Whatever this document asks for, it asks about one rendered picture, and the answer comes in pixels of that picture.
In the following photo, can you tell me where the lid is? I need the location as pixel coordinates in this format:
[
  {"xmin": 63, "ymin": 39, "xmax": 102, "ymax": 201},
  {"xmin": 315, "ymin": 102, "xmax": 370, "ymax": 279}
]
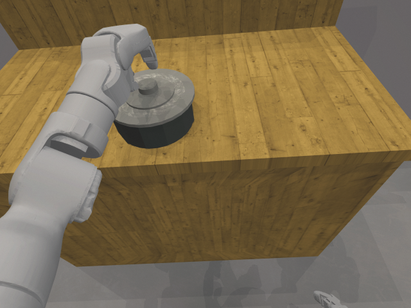
[{"xmin": 114, "ymin": 69, "xmax": 195, "ymax": 128}]

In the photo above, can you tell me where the right robot hand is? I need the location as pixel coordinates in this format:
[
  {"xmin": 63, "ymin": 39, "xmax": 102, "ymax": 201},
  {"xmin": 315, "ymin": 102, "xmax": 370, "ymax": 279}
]
[{"xmin": 313, "ymin": 291, "xmax": 347, "ymax": 308}]

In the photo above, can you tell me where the left robot upper arm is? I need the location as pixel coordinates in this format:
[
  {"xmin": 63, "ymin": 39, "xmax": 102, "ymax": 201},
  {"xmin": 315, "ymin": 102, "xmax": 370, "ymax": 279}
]
[{"xmin": 0, "ymin": 146, "xmax": 102, "ymax": 308}]

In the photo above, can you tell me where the pot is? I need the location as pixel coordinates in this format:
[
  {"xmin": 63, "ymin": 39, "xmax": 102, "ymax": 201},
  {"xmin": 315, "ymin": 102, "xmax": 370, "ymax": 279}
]
[{"xmin": 114, "ymin": 104, "xmax": 194, "ymax": 149}]

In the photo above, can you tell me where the robot left forearm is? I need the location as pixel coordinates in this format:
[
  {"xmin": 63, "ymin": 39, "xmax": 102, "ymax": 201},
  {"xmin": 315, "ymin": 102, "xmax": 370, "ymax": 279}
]
[{"xmin": 8, "ymin": 30, "xmax": 134, "ymax": 205}]

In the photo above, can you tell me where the left robot hand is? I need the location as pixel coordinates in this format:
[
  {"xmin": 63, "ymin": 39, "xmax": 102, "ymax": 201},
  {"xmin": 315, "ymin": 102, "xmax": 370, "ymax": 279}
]
[{"xmin": 93, "ymin": 24, "xmax": 158, "ymax": 92}]

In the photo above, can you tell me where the knob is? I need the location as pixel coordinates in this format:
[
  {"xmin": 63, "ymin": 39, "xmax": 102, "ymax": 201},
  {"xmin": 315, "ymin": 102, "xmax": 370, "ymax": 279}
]
[{"xmin": 138, "ymin": 78, "xmax": 158, "ymax": 95}]

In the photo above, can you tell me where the table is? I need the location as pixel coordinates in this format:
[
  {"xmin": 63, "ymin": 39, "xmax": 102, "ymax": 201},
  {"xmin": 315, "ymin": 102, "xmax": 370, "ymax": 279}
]
[{"xmin": 0, "ymin": 0, "xmax": 411, "ymax": 267}]

